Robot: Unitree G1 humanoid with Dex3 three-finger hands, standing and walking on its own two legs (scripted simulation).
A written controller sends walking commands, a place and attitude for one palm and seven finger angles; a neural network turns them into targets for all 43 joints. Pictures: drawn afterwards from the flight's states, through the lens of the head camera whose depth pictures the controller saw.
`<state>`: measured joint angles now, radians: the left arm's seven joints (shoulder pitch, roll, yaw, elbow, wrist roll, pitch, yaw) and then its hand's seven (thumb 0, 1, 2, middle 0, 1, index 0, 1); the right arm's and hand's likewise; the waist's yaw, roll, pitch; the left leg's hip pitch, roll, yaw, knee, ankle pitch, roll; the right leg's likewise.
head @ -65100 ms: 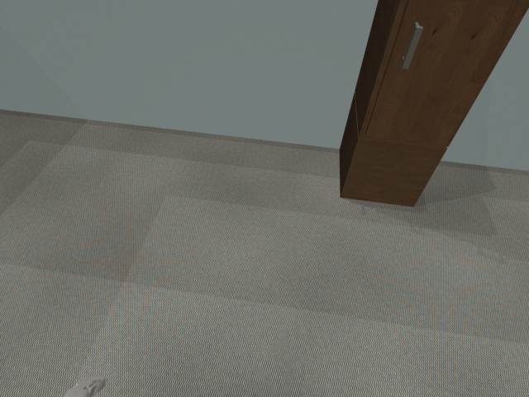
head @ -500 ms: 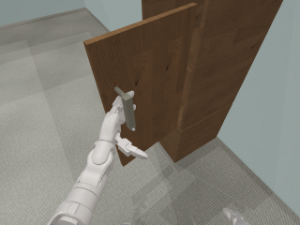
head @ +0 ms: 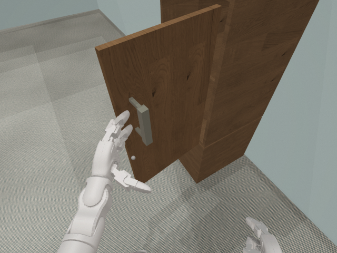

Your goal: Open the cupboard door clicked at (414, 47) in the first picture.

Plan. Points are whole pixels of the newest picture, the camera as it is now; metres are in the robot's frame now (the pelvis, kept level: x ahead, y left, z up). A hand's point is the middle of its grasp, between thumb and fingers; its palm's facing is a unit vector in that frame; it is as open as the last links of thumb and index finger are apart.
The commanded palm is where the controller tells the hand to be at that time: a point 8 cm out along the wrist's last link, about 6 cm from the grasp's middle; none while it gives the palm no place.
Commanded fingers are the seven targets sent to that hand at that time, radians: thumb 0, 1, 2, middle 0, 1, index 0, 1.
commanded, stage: slide the hand sideways off the handle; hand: left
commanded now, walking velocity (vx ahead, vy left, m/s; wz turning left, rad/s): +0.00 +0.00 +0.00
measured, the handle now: (140, 122) +0.42 +0.10 +0.08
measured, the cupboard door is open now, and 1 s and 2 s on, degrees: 98 98 98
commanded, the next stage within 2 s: draw the hand back to the body in 0.48 s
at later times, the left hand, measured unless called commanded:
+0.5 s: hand (114, 174) +0.27 +0.14 +0.07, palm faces -0.05 -1.00 -0.03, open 16.3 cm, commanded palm +0.26 +0.19 +0.08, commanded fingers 0.00 -0.50 0.30 -0.15 -0.30 -0.15 -0.30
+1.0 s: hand (88, 177) +0.24 +0.17 +0.11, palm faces -0.01 -1.00 -0.06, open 16.3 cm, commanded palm +0.22 +0.23 +0.12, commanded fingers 0.00 -0.43 0.33 -0.15 -0.30 -0.15 -0.30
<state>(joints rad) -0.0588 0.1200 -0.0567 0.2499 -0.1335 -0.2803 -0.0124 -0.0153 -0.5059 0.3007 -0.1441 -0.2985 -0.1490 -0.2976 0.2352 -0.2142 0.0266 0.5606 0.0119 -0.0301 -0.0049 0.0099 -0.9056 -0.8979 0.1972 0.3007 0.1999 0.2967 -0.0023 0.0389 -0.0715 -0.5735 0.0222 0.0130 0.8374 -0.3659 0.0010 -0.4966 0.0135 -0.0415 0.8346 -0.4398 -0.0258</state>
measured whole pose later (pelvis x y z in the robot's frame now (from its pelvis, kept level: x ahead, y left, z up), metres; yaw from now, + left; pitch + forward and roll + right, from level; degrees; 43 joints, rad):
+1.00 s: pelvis +0.02 -0.01 +0.01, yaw +1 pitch +4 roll -1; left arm 0.31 0.25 0.15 -0.11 -0.28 -0.15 -0.24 -0.01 -0.50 0.30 -0.15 -0.30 -0.15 -0.30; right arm 0.26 -0.25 0.04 0.53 0.04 -0.14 -0.07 0.01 -0.90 -0.90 0.20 0.30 0.20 0.30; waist 0.02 0.06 -0.09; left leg -0.48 0.02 -0.01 0.78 -0.37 -0.01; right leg -0.38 0.02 -0.06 0.76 -0.44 -0.03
